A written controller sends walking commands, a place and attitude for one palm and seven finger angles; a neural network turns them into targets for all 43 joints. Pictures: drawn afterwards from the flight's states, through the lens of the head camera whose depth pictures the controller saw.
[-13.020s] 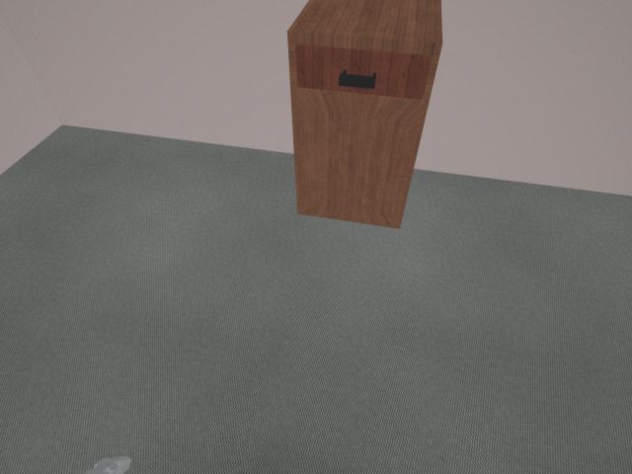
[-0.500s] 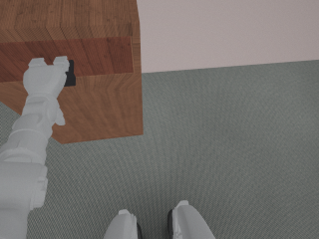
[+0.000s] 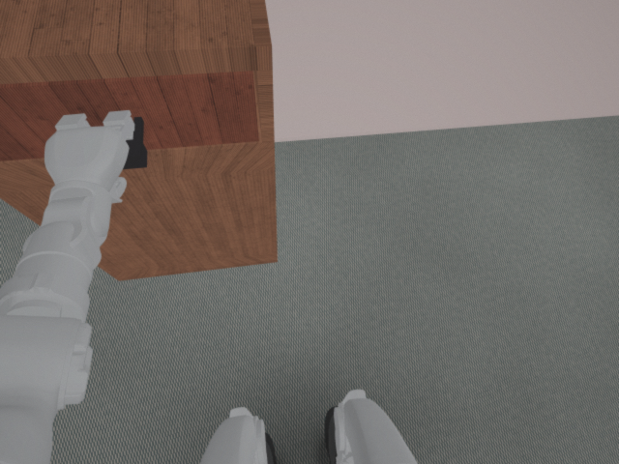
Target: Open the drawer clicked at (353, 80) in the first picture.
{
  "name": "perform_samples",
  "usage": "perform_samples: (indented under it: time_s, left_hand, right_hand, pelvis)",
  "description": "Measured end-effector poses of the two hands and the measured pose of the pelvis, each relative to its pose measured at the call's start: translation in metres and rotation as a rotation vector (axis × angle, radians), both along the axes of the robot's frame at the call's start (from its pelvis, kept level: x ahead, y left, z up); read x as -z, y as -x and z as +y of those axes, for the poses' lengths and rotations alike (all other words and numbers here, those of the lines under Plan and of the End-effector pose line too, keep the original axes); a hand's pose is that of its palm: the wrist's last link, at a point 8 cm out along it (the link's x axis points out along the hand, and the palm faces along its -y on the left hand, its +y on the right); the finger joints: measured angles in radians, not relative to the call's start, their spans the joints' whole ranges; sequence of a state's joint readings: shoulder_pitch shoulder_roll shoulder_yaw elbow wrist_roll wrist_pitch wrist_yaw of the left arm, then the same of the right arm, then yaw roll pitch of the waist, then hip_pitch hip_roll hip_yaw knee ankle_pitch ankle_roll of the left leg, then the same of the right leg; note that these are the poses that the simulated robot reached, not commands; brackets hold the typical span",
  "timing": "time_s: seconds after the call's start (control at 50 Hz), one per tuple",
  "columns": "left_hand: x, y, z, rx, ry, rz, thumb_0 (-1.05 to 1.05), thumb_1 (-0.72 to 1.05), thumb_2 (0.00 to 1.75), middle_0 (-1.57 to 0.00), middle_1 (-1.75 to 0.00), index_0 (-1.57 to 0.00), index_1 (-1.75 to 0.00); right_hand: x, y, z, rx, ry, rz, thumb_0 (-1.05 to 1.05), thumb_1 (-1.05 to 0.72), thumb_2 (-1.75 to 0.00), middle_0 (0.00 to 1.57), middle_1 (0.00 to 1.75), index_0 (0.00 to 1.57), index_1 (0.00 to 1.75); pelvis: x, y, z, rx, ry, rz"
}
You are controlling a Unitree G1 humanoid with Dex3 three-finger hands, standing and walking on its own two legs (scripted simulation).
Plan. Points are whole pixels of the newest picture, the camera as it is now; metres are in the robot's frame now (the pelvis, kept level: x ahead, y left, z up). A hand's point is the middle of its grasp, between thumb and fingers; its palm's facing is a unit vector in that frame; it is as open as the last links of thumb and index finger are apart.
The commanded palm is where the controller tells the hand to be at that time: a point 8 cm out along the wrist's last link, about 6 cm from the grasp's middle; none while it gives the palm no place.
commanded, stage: close the thumb around the handle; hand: left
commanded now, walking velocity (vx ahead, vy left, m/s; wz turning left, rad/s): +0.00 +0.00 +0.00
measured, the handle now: (100, 142) +0.54 +0.25 +0.00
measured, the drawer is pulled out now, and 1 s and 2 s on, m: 0.00 0.04 0.12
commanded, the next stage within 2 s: pull the drawer open in 0.22 s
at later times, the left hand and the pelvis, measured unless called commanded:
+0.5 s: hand (108, 181) +0.49 +0.24 -0.02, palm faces -0.09 -0.04 -0.99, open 5.9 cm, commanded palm +0.46 +0.23 +0.03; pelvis +0.01 +0.01 +0.01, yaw -1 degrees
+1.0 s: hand (106, 203) +0.46 +0.24 -0.02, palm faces -0.08 -0.04 -1.00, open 5.9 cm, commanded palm +0.45 +0.24 +0.03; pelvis +0.02 +0.00 +0.01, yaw +0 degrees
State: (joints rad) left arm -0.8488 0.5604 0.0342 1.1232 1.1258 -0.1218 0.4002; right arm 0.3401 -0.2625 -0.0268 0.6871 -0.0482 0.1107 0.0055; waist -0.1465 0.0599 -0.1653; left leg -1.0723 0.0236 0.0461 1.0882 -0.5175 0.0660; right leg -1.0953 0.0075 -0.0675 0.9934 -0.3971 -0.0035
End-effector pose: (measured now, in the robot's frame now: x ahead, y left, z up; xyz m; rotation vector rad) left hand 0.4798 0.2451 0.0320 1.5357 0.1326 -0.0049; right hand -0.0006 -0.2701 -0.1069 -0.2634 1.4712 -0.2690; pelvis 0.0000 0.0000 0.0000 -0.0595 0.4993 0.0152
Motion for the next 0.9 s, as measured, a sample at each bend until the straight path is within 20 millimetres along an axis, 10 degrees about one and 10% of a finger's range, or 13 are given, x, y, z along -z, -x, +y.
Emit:
perform_samples:
  time_s: [0.12,0.5,0.9]
  left_hand:
    - [0.0,0.0,0.0,-0.003,0.001,0.004,0.0,0.65,0.8,-0.38,-1.32,-0.4,-1.33]
    - [0.0,0.003,0.0,0.003,0.008,0.006,0.0,0.66,0.77,-0.35,-1.35,-0.41,-1.35]
    - [0.0,0.038,-0.002,0.014,0.012,-0.01,0.0,0.64,0.8,-0.35,-1.35,-0.42,-1.34]
  right_hand:
    - [0.0,0.002,0.003,0.005,-0.005,0.006,0.0,-0.9,-0.89,0.2,0.3,0.2,0.29]
    - [-0.007,-0.003,0.007,0.03,-0.015,0.01,0.0,-0.9,-0.89,0.2,0.3,0.2,0.29]
    - [-0.005,-0.073,0.005,-0.054,-0.038,-0.104,0.0,-0.9,-0.89,0.2,0.3,0.2,0.29]
  pelvis:
    - [-0.001,0.0,0.002,0.0,0.001,-0.002]
    - [-0.008,-0.011,0.006,0.019,0.001,-0.015]
    - [-0.017,-0.026,0.002,0.004,-0.011,-0.051]
